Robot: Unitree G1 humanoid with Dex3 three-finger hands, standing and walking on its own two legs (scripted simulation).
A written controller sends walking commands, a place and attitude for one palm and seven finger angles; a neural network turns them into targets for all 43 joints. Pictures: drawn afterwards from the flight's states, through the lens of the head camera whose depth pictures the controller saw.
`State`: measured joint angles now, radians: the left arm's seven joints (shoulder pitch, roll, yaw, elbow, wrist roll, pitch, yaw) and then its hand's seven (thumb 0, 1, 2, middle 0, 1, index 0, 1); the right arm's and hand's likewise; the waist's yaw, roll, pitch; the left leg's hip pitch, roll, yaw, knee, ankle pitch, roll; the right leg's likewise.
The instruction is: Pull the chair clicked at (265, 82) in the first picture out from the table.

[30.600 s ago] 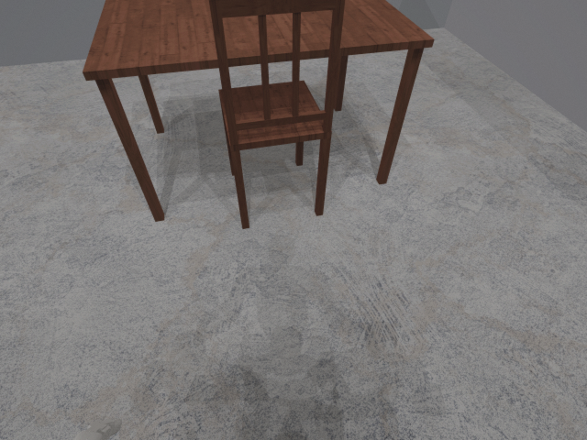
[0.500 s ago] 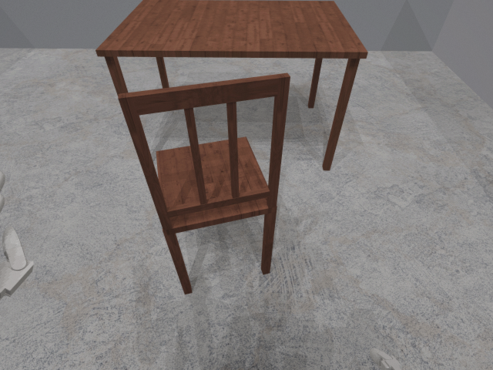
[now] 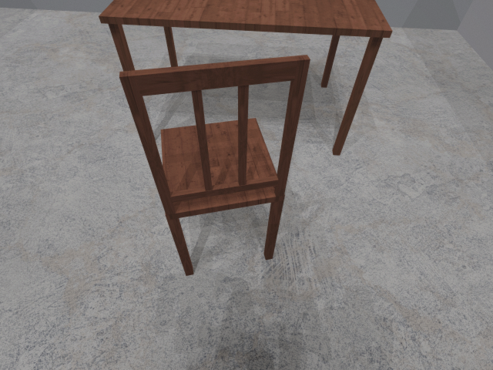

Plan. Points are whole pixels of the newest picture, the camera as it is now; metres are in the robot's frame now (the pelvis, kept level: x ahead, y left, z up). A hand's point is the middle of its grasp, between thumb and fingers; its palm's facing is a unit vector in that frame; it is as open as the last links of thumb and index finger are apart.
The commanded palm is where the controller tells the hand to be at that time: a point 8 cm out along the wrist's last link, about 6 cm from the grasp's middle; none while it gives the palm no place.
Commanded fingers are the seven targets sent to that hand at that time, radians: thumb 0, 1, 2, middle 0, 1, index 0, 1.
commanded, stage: let the arm hang, fingers relaxed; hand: left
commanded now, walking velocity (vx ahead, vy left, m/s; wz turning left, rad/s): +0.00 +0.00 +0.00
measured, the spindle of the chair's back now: (203, 146) +0.62 +0.13 -0.05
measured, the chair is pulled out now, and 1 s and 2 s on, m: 0.61 0.61 0.61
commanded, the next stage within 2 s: look to check the result in 0.76 s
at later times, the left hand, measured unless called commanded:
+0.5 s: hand out of the picture +0.01 +0.16 -0.16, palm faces -0.01 -0.98 -0.19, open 7.3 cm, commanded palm none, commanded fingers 0.00 0.90 0.90 -0.20 -0.30 -0.20 -0.30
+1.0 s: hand out of the picture +0.00 +0.15 -0.16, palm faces +0.00 -0.99 -0.17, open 7.3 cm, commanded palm none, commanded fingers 0.00 0.90 0.90 -0.20 -0.30 -0.20 -0.30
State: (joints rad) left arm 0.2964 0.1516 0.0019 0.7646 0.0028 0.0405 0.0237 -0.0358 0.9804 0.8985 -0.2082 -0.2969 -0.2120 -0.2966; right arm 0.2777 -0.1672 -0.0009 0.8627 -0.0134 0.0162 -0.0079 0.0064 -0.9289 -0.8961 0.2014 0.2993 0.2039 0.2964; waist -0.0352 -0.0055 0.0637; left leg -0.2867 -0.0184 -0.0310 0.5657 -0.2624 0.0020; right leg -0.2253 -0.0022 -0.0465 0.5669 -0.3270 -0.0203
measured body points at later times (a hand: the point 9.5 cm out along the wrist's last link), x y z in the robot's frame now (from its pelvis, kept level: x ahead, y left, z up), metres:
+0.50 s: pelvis +0.01 +0.00 +0.01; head +0.03 -0.02 +0.46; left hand +0.01 +0.21 -0.14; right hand +0.00 -0.21 -0.16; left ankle +0.03 +0.12 -0.73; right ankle -0.01 -0.11 -0.73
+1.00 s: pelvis +0.01 +0.00 +0.01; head +0.03 -0.01 +0.46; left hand +0.00 +0.21 -0.15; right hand -0.02 -0.21 -0.15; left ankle +0.03 +0.12 -0.73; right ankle -0.01 -0.11 -0.73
